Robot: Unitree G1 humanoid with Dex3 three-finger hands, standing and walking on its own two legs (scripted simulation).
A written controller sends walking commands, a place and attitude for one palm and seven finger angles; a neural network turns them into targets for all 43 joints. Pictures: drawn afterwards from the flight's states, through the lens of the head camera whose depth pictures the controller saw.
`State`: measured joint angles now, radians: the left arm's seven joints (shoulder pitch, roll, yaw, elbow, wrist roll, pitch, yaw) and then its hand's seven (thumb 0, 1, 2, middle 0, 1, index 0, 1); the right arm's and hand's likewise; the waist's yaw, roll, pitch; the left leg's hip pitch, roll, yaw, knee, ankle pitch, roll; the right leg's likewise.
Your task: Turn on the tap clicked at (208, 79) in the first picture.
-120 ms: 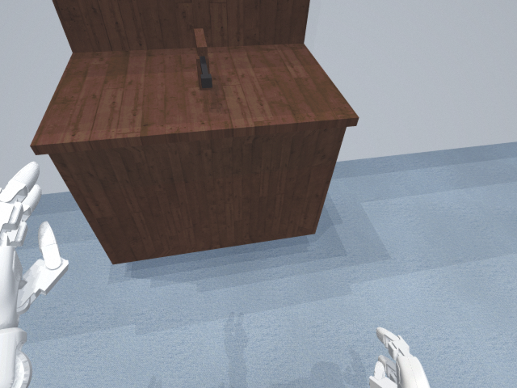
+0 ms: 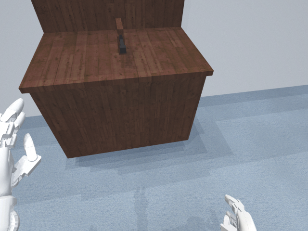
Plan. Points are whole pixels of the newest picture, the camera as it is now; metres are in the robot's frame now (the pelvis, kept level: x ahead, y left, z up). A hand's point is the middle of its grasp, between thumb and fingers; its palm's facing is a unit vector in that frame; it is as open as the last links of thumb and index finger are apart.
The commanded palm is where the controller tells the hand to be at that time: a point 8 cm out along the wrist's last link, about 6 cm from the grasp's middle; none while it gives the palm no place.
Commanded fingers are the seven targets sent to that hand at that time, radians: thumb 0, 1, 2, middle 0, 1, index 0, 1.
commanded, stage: stand and wait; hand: left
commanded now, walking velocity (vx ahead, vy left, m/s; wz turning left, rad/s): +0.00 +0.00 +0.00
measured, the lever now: (122, 49) +0.84 +0.20 +0.06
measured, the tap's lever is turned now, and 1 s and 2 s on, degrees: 0 0 0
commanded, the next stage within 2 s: look at it before walking up in 0.14 s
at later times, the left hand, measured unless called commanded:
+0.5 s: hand (37, 162) +0.20 +0.24 +0.15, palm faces +0.41 -0.84 -0.36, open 7.4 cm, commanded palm +0.16 +0.28 +0.18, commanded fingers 0.00 0.90 0.90 -0.20 -0.30 -0.20 -0.30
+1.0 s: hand (76, 140) +0.25 +0.18 +0.16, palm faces +0.37 -0.86 -0.35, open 7.4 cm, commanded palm +0.20 +0.24 +0.18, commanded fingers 0.00 0.90 0.90 -0.20 -0.30 -0.20 -0.30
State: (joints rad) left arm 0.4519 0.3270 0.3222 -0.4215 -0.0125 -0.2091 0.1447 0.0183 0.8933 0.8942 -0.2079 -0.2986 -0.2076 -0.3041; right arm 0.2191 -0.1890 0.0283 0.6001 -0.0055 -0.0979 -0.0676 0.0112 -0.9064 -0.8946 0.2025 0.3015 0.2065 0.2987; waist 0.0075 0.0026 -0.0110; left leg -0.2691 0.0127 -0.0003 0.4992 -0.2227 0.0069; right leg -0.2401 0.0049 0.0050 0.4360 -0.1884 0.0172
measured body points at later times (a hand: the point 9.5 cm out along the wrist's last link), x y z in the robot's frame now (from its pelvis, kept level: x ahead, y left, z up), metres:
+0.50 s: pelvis -0.01 +0.00 +0.00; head -0.01 +0.01 +0.45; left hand +0.18 +0.29 +0.17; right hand +0.15 -0.23 -0.08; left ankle +0.03 +0.11 -0.74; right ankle +0.03 -0.13 -0.74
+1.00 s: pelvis +0.02 -0.03 -0.01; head +0.01 -0.04 +0.44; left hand +0.23 +0.23 +0.18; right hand +0.14 -0.28 -0.11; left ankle +0.01 +0.10 -0.70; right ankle +0.02 -0.12 -0.74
